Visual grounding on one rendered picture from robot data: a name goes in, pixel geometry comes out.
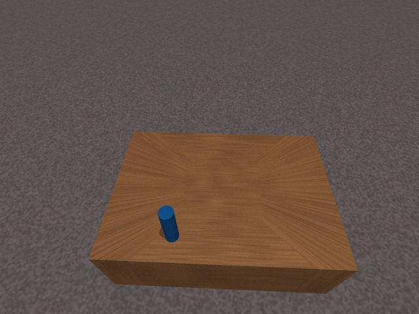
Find can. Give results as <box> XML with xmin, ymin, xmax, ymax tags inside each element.
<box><xmin>158</xmin><ymin>205</ymin><xmax>179</xmax><ymax>243</ymax></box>

